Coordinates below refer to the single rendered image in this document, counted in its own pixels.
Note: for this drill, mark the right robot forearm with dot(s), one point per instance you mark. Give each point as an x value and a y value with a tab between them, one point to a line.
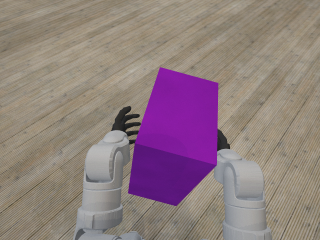
244	197

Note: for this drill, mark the robot left hand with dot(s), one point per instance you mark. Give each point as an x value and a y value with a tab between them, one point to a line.
121	125

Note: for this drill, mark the left robot forearm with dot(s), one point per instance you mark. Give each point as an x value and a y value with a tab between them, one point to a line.
101	207

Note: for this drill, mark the robot right hand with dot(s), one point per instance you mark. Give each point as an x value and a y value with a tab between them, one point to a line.
222	141

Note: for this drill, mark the carton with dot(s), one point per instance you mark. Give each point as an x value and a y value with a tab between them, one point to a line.
176	146

